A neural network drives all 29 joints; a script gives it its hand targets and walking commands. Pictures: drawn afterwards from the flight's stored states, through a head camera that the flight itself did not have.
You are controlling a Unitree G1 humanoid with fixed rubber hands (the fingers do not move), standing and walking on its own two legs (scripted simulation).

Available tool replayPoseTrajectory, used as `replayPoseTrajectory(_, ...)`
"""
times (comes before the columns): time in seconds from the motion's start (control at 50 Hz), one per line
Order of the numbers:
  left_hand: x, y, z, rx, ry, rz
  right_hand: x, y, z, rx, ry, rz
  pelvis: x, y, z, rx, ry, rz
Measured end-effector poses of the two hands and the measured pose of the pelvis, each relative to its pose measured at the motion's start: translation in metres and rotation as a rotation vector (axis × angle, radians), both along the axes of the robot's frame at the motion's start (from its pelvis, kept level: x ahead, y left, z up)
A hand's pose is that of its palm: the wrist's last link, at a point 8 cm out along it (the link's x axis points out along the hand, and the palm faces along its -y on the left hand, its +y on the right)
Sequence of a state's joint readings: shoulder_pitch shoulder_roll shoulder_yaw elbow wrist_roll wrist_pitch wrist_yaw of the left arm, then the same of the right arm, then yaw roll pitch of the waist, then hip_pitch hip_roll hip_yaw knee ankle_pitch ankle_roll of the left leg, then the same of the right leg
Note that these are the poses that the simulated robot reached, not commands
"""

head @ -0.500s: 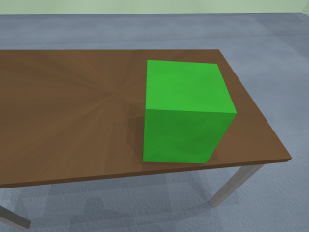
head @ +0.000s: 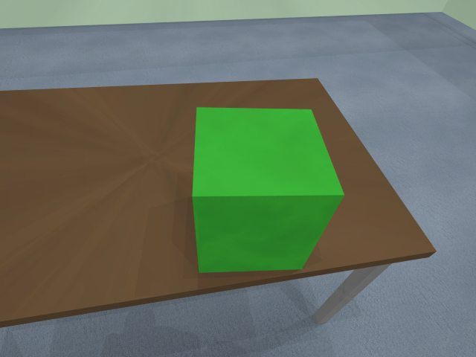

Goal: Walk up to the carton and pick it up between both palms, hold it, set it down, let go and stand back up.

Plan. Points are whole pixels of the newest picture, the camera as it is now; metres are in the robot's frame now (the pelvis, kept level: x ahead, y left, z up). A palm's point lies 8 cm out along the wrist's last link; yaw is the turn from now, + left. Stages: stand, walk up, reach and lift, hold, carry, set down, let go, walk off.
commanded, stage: walk up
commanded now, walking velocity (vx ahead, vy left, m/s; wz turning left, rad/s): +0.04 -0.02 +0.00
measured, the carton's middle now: (253, 194) +0.40 -0.05 +0.04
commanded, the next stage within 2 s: stand in 1.54 s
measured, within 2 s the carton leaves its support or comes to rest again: neither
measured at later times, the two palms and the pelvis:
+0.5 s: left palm out of the picture +0.01 +0.19 -0.16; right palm out of the picture +0.01 -0.25 -0.15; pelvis +0.01 -0.03 -0.01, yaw +1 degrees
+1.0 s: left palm out of the picture -0.01 +0.13 -0.15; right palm out of the picture -0.02 -0.28 -0.16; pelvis +0.00 -0.08 +0.00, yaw +0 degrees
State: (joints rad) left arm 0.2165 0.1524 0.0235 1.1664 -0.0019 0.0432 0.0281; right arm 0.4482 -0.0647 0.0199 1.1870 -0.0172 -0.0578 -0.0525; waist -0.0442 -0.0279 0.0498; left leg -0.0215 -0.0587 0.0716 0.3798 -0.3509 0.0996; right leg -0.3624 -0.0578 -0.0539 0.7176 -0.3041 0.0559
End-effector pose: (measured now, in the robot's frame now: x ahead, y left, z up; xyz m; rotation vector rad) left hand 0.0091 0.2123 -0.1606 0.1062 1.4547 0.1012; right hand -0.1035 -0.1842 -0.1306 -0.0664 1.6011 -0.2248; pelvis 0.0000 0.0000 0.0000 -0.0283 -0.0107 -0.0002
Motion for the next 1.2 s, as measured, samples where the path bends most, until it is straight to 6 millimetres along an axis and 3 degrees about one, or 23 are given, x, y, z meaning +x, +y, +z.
replayPoseTrajectory(0.1,0.031,-0.018,0.0,0.04,-0.068,-0.01,0.016,-0.015,-0.02,0.042,0.016,-0.002,0.016,-0.015,-0.01,0.005,-0.019,-0.002)
replayPoseTrajectory(0.22,0.041,-0.026,0.007,0.063,-0.096,0.002,0.058,-0.032,-0.027,0.038,-0.047,0.035,0.024,-0.024,-0.008,-0.006,-0.023,0.01)
replayPoseTrajectory(0.38,0.026,-0.027,0.01,0.044,-0.073,0.045,0.102,-0.04,-0.021,0.023,-0.128,0.091,0.029,-0.026,-0.001,0.006,-0.016,0.013)
replayPoseTrajectory(0.5,0.0,-0.018,0.001,0.067,-0.014,0.058,0.118,-0.063,-0.02,-0.049,-0.2,0.094,0.013,-0.029,-0.008,-0.008,-0.009,0.012)
replayPoseTrajectory(0.56,-0.006,-0.016,-0.007,0.086,0.012,0.041,0.117,-0.077,-0.025,-0.084,-0.212,0.091,0.006,-0.034,-0.017,-0.004,-0.013,-0.003)
replayPoseTrajectory(0.62,0.0,-0.021,-0.007,0.098,0.002,0.032,0.109,-0.089,-0.029,-0.092,-0.201,0.084,0.003,-0.042,-0.02,0.002,-0.013,-0.013)
replayPoseTrajectory(0.7,0.017,-0.036,-0.003,0.115,-0.078,0.021,0.102,-0.104,-0.041,-0.062,-0.173,0.084,0.002,-0.057,-0.025,0.025,-0.006,-0.017)
replayPoseTrajectory(0.76,0.017,-0.054,0.003,0.107,-0.113,0.019,0.101,-0.108,-0.045,-0.025,-0.162,0.08,0.002,-0.066,-0.022,0.005,-0.015,0.0)
replayPoseTrajectory(0.82,0.008,-0.074,0.012,0.076,-0.109,0.011,0.101,-0.108,-0.037,0.0,-0.159,0.07,0.001,-0.072,-0.011,0.015,-0.018,0.0)
replayPoseTrajectory(0.9,-0.006,-0.082,0.019,0.071,-0.077,0.013,0.1,-0.104,-0.027,0.025,-0.169,0.074,-0.001,-0.078,-0.001,0.022,-0.016,-0.002)
replayPoseTrajectory(1.2,-0.023,-0.077,0.014,0.007,-0.02,0.047,0.058,-0.077,-0.01,0.036,-0.088,0.071,0.005,-0.069,0.006,0.023,-0.018,-0.008)
